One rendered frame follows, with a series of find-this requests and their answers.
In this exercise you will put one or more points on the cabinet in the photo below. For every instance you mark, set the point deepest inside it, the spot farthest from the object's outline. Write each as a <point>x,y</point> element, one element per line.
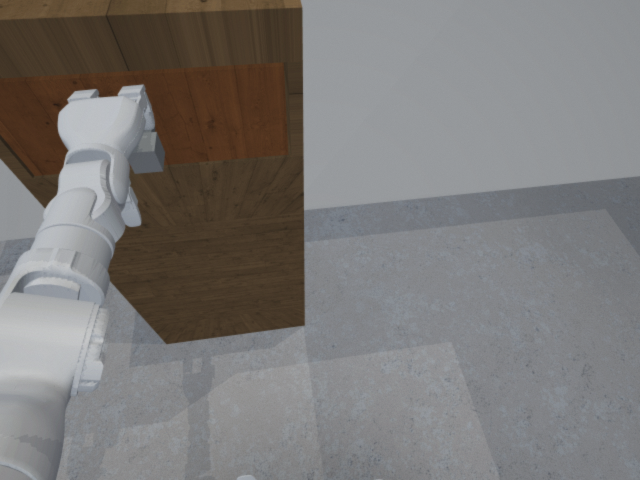
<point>220,248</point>

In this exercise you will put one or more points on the left robot forearm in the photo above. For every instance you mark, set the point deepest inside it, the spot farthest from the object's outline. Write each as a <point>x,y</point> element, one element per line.
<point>75,243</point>

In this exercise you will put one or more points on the drawer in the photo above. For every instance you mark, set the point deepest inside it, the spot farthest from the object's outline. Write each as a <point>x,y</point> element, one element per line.
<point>201,113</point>

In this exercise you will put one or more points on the robot left upper arm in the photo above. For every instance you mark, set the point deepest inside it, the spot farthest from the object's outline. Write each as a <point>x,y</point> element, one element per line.
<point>50,349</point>

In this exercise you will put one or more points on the handle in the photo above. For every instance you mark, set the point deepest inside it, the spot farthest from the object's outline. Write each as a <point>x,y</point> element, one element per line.
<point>149,154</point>

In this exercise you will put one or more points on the robot left hand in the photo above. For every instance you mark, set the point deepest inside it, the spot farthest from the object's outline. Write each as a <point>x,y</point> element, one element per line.
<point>118,122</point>

